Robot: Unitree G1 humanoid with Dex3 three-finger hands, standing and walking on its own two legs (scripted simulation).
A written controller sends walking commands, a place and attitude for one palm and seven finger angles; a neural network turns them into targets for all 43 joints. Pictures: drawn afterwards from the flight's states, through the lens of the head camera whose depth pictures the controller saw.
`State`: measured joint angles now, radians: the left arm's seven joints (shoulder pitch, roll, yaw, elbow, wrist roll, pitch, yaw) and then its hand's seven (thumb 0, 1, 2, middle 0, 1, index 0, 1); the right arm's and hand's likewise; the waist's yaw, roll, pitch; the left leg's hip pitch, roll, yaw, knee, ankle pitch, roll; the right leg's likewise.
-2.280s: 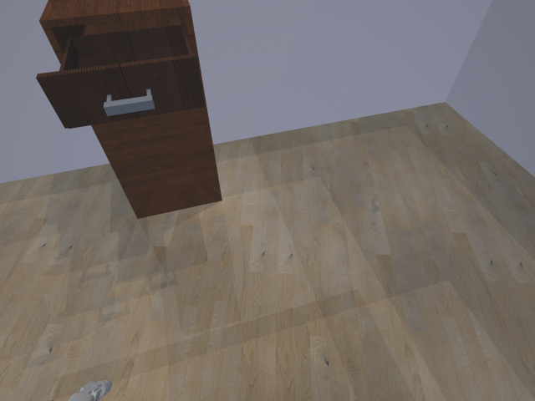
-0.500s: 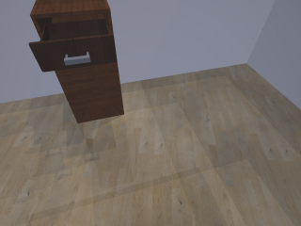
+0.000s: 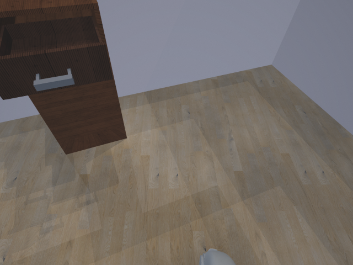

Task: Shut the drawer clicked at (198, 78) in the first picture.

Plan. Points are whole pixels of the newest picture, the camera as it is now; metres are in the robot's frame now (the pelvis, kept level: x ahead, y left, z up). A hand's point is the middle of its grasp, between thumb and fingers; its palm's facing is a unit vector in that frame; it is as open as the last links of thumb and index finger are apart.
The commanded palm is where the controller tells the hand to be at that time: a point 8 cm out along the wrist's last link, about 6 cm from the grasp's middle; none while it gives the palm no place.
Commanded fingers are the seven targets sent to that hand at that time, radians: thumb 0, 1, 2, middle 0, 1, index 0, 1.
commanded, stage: walk to a spot facing it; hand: left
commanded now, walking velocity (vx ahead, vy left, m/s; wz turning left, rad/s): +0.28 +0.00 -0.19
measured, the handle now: (54, 78) +0.64 +0.41 +0.03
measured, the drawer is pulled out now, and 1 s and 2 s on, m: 0.29 0.29 0.29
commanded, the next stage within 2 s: turn to face it in 0.04 s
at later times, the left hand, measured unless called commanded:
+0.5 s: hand (118, 228) +0.25 +0.17 -0.18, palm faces +0.17 -0.97 -0.18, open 7.2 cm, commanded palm none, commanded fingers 0.00 0.90 0.90 -0.20 -0.30 -0.20 -0.30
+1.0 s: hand (114, 233) +0.23 +0.17 -0.16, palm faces +0.34 -0.90 -0.28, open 7.4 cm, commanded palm none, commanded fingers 0.00 0.90 0.90 -0.20 -0.30 -0.20 -0.30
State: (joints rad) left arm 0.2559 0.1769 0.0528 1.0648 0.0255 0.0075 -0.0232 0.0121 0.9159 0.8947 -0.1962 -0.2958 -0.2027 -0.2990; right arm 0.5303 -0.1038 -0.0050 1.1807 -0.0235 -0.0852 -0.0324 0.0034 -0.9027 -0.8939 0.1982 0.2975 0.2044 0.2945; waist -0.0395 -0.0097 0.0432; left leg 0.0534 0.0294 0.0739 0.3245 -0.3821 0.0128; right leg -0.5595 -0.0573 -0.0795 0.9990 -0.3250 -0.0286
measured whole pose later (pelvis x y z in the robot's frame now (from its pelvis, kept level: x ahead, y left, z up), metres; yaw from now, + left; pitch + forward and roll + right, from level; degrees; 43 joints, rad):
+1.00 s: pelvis +0.24 -0.04 +0.00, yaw +18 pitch +0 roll +1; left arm 0.23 0.19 0.06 0.97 0.01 0.03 0.03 0.01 0.91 0.90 -0.19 -0.30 -0.20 -0.30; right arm 0.22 -0.19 -0.05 0.99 -0.02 0.03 -0.01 0.01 -0.91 -0.89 0.20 0.30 0.21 0.29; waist -0.01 0.02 0.04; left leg -0.29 -0.02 0.03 0.52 -0.23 0.02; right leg -0.28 -0.05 -0.05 0.59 -0.30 0.05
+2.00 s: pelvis +0.37 +0.12 +0.00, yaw +23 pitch -1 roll +1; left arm 0.13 0.17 0.06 1.02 0.03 0.00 0.00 0.00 0.91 0.90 -0.19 -0.30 -0.20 -0.30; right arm 0.46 -0.11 -0.02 1.16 -0.02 -0.07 -0.04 0.00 -0.91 -0.89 0.20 0.30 0.20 0.29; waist -0.04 -0.02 0.04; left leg 0.05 -0.05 0.16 0.28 -0.32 0.06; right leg -0.55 -0.08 -0.09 0.87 -0.22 -0.01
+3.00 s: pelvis +0.36 +0.14 -0.01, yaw +21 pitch +0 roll +1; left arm 0.39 0.16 0.03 0.96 0.04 0.03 0.00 0.01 0.91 0.89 -0.20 -0.30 -0.20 -0.30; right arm 0.35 -0.22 -0.03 0.96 -0.03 0.03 -0.01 0.01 -0.90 -0.89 0.20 0.30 0.21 0.29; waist 0.00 0.05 0.00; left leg -0.31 0.00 0.09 0.58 -0.32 0.04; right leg -0.26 0.04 -0.02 0.55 -0.29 -0.06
